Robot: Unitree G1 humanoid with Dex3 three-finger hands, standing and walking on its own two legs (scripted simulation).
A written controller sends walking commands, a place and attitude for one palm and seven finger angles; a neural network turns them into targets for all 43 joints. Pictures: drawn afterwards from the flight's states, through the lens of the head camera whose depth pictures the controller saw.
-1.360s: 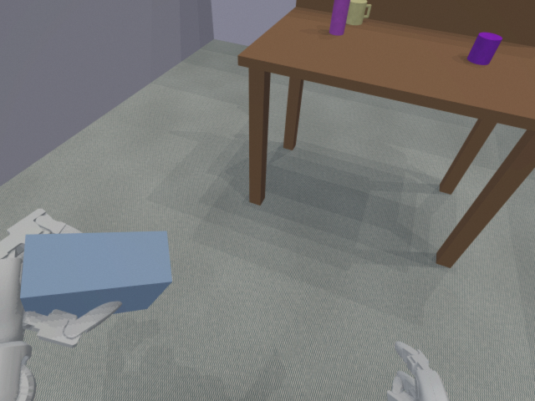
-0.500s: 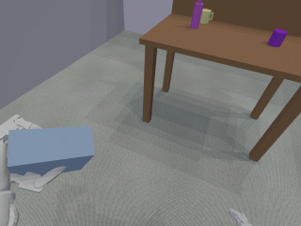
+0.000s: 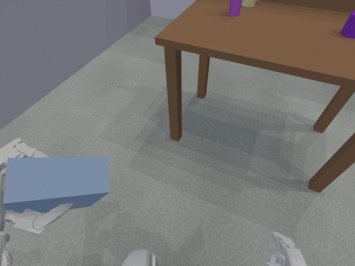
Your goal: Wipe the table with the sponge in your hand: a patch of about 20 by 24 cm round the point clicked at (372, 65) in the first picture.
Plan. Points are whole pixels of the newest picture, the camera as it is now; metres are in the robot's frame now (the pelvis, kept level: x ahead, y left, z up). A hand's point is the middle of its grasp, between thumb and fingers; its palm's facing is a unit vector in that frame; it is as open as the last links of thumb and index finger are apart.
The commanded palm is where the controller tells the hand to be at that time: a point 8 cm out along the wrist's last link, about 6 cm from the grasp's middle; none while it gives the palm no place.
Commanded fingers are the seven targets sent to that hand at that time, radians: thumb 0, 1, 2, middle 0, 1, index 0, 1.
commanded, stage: walk to a spot facing it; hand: left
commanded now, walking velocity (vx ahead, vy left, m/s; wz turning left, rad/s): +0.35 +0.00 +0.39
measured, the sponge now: (72, 186) +0.23 +0.19 +0.14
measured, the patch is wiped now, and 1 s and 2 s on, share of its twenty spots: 0.00 0.00 0.00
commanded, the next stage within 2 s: turn to face it in 0.48 s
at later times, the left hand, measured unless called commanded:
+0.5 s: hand (46, 109) +0.35 +0.26 +0.20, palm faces +0.49 -0.74 -0.47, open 9.8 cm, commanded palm +0.28 +0.30 +0.18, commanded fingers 0.00 0.10 1.30 -1.20 -1.60 -1.20 -1.60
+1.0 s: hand (87, 77) +0.47 +0.22 +0.19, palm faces +0.50 -0.76 -0.41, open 9.8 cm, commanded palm +0.41 +0.25 +0.18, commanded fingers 0.00 0.10 1.30 -1.20 -1.60 -1.20 -1.60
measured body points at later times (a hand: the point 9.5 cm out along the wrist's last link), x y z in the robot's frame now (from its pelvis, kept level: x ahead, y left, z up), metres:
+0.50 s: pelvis +0.17 +0.00 +0.00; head +0.20 +0.01 +0.45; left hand +0.32 +0.30 +0.22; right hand +0.37 -0.16 -0.09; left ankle +0.19 +0.13 -0.73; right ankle +0.22 -0.14 -0.68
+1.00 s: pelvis +0.28 -0.04 +0.00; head +0.31 -0.02 +0.45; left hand +0.44 +0.26 +0.21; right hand +0.51 -0.26 -0.05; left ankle +0.26 +0.07 -0.73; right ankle +0.26 -0.15 -0.71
